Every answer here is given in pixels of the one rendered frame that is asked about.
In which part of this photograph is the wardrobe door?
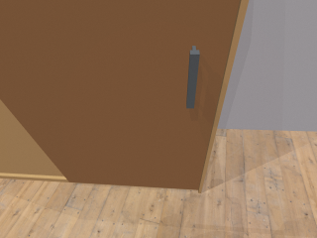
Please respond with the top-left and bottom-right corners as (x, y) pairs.
(0, 0), (240, 190)
(0, 99), (63, 177)

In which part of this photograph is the handle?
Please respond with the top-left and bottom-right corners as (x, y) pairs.
(186, 46), (200, 109)

